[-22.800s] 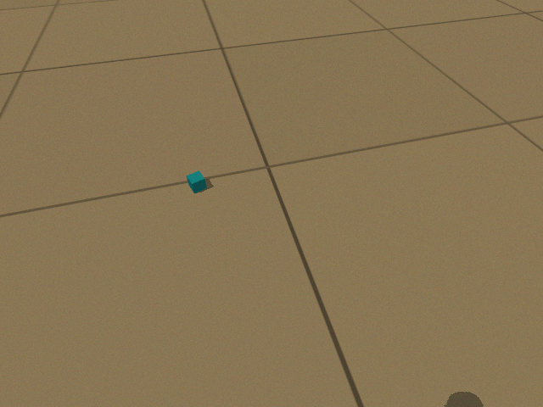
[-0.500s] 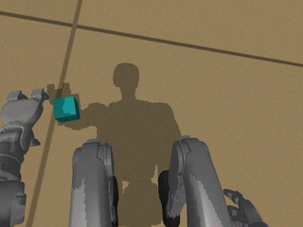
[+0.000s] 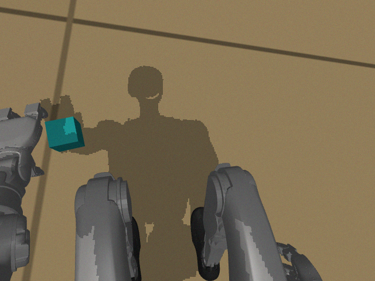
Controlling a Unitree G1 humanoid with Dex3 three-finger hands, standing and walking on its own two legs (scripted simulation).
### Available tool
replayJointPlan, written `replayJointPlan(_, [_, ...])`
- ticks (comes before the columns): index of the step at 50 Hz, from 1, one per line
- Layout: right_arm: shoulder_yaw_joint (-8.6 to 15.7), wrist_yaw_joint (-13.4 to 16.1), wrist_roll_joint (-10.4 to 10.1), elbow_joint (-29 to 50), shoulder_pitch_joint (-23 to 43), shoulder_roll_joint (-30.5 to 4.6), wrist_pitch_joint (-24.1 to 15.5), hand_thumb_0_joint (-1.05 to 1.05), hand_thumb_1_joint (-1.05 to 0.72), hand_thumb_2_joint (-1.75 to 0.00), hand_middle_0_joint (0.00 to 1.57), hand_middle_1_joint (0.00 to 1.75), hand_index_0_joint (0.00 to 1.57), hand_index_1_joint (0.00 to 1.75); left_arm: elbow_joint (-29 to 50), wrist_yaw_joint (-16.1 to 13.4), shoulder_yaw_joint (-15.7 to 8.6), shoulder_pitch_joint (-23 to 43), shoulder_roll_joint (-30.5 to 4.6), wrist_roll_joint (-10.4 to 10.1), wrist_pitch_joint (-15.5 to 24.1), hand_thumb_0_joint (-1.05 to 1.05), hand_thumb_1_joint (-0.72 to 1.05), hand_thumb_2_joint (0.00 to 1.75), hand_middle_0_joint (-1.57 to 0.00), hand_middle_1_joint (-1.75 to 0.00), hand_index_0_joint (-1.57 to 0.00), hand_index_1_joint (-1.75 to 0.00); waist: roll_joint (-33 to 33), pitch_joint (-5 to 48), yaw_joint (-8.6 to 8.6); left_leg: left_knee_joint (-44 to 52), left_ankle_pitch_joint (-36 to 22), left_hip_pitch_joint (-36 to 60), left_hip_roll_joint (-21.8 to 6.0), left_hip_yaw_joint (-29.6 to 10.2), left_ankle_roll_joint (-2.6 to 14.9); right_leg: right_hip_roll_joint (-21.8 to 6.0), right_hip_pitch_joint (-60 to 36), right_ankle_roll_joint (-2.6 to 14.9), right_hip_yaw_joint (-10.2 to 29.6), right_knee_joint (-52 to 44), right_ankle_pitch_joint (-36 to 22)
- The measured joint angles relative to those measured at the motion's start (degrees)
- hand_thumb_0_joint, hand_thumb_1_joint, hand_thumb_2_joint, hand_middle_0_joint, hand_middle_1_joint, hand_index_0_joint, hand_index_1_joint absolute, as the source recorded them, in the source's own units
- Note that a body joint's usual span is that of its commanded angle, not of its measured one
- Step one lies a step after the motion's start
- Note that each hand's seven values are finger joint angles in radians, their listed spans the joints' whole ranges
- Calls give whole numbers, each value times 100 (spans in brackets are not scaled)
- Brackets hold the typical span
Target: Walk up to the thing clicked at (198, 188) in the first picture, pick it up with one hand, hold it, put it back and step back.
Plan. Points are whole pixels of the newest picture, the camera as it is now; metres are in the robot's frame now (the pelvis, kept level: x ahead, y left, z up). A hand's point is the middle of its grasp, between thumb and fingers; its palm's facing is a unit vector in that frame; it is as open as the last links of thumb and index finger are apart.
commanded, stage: rise first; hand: left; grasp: from above
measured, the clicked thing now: (65, 134) +0.45 +0.31 -0.31
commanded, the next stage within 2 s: approach in 1.82 s
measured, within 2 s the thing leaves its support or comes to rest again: neither
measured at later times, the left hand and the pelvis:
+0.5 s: hand (36, 148) +0.39 +0.33 -0.20, palm faces -0.44 -0.12 -0.89, open 14.2 cm; pelvis +0.00 +0.00 -0.01, yaw +0 degrees
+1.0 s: hand (37, 142) +0.40 +0.33 -0.21, palm faces -0.44 -0.13 -0.89, open 14.2 cm; pelvis +0.00 +0.00 -0.02, yaw -1 degrees
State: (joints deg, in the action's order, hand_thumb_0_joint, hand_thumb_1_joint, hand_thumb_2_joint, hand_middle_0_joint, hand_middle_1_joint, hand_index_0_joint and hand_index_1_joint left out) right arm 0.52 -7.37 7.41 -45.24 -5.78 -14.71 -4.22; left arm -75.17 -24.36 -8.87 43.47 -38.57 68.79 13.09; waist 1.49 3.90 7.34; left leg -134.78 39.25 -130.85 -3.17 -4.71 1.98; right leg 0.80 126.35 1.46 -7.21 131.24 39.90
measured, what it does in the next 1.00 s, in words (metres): stands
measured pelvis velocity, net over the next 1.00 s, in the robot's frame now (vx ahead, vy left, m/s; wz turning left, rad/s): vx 0.00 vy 0.00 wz -0.02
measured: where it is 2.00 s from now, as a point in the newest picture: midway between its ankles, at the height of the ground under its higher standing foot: (168, 260)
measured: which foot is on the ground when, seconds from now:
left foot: down 0.00-1.00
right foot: down 0.00-1.00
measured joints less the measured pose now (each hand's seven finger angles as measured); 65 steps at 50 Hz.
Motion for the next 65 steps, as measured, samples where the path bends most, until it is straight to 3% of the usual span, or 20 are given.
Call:
replayJointPlan(25, [-158, -58, 71, 4, 42, -35, -101, 0, -91, -91, 20, 30, 20, 30, -362, -206, 90, 184, -96, 120, -26, 0, -54, 101, -9, -99, -9, -99, 71, -59, 132, -246, -38, -194, 14, -18, 28, -12, 159, -24, -17, 224, -28])
replayJointPlan(43, [-269, -118, 139, -4, 2, -75, -113, 0, -91, -91, 20, 30, 20, 30, -500, -174, -71, 343, -300, 95, 29, 0, -55, 102, -10, -98, -10, -99, 63, -191, 206, -410, 9, -294, 8, -108, 3, 7, 245, -4, -97, 344, -12])
replayJointPlan(65, [-278, -168, 115, 56, -14, -105, -81, 0, -91, -91, 20, 30, 20, 30, -468, -2, -34, 343, -385, 107, 26, 0, -56, 103, -10, -97, -9, -99, 27, -115, 196, -401, 7, -270, 31, -112, 7, 0, 203, -14, -98, 329, -1])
